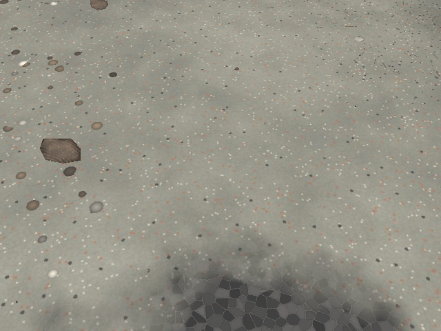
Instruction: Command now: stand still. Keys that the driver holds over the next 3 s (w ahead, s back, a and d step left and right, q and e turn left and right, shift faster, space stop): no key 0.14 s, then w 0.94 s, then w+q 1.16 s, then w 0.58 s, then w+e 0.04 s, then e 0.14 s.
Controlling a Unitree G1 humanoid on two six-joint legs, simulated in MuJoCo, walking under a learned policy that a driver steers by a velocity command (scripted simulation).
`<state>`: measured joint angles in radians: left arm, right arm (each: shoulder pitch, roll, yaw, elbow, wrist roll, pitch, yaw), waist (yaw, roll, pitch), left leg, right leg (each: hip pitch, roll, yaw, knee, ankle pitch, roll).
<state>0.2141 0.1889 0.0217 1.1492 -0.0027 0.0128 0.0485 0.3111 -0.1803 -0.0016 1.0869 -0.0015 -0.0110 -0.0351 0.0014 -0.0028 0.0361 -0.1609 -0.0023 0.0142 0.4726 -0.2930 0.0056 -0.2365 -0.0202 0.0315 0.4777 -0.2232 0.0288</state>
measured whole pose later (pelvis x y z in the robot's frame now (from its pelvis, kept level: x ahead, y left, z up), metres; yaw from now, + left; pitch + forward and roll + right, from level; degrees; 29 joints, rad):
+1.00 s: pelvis +0.35 +0.02 -0.01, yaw +0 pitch +1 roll +1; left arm 0.33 0.23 0.04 1.02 -0.03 -0.11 0.01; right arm 0.14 -0.24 -0.05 0.93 0.01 -0.11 0.05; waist 0.01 -0.02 0.04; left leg -0.35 -0.05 0.08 0.48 -0.14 0.07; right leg -0.35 -0.04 0.05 1.24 -0.36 -0.06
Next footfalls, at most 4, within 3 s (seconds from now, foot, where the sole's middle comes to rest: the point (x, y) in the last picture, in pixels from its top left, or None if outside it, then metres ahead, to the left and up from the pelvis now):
0.86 left None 0.46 0.10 -0.78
1.40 right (264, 251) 0.78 -0.12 -0.78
1.96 left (170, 206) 0.96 0.22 -0.78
2.46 right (172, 137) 1.32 0.24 -0.78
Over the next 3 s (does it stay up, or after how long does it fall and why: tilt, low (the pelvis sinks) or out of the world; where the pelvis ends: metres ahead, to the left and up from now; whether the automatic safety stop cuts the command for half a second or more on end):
stays up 1.32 0.42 -0.01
